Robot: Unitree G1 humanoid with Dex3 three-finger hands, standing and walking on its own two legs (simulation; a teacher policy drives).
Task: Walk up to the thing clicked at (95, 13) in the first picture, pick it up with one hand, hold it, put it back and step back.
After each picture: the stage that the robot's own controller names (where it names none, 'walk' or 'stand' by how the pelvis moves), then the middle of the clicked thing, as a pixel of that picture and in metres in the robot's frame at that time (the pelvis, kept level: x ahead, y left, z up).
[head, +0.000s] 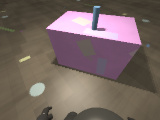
stand; (95, 19) +1.04 -0.02 +0.12
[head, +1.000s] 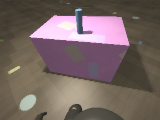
walk; (79, 22) +0.92 +0.18 +0.14
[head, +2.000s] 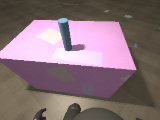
stand; (66, 36) +0.57 +0.24 +0.15
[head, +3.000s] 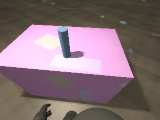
stand; (65, 44) +0.53 +0.22 +0.12
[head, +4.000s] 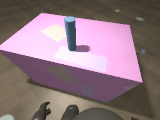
stand; (71, 36) +0.56 +0.18 +0.14
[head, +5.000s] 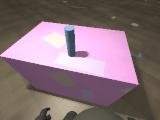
stand; (70, 43) +0.55 +0.18 +0.12
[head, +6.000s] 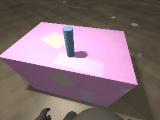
stand; (69, 43) +0.54 +0.19 +0.12
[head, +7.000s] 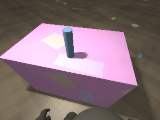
stand; (69, 44) +0.54 +0.19 +0.12
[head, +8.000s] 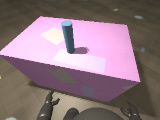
rise first; (69, 39) +0.55 +0.19 +0.12
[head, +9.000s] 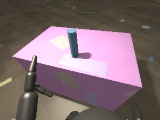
go down; (73, 44) +0.55 +0.20 +0.12
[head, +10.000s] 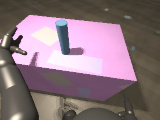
go down; (63, 40) +0.54 +0.18 +0.14
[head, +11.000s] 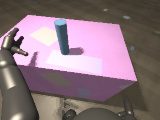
approach; (63, 39) +0.53 +0.18 +0.14
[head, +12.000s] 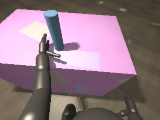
close in; (56, 34) +0.53 +0.20 +0.17
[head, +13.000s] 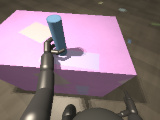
lift; (59, 39) +0.49 +0.18 +0.17
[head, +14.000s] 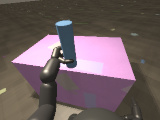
lift; (68, 47) +0.33 +0.13 +0.30
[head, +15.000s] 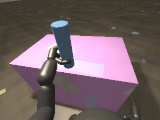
hold; (65, 48) +0.32 +0.15 +0.30
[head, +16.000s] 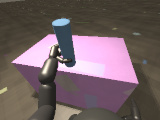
hold; (66, 47) +0.32 +0.14 +0.30
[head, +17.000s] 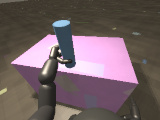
hold; (66, 48) +0.32 +0.14 +0.30
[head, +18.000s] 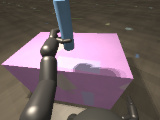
crouch; (66, 28) +0.43 +0.14 +0.35
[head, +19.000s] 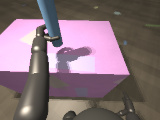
lower; (52, 25) +0.52 +0.18 +0.26
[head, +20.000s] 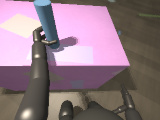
lower; (49, 28) +0.54 +0.18 +0.18
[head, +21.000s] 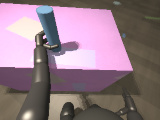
lower; (51, 33) +0.51 +0.19 +0.18
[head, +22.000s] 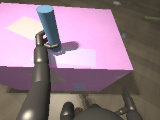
lower; (52, 33) +0.51 +0.19 +0.18
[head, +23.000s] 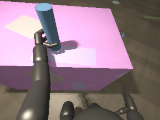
lower; (51, 31) +0.52 +0.19 +0.18
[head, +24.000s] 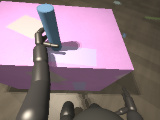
open; (52, 32) +0.51 +0.19 +0.18
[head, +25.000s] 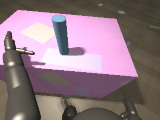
sink last; (62, 38) +0.50 +0.17 +0.17
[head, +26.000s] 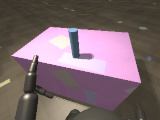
sink last; (74, 44) +0.55 +0.18 +0.15
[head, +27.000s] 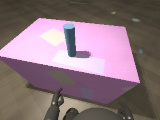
stand; (70, 42) +0.52 +0.17 +0.14
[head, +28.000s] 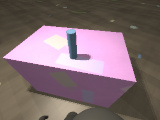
stand; (72, 45) +0.54 +0.17 +0.12
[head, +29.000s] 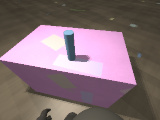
stand; (70, 47) +0.51 +0.18 +0.12
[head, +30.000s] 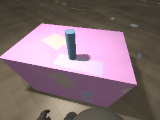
stand; (71, 46) +0.52 +0.17 +0.12
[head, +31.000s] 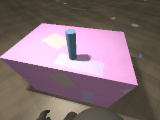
stand; (71, 46) +0.52 +0.17 +0.12
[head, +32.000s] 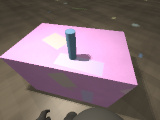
stand; (71, 46) +0.52 +0.17 +0.12
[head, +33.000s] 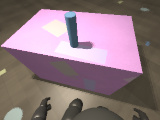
walk; (72, 32) +0.58 +0.16 +0.14
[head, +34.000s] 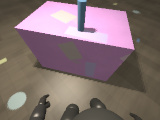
walk; (81, 17) +0.81 +0.12 +0.14
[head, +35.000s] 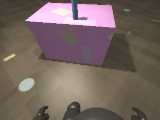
stand; (74, 8) +1.13 +0.26 +0.15
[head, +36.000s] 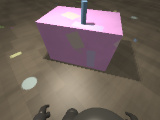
stand; (83, 13) +1.12 +0.15 +0.13
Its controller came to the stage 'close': yes
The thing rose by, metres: 0.21
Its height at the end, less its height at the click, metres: +0.00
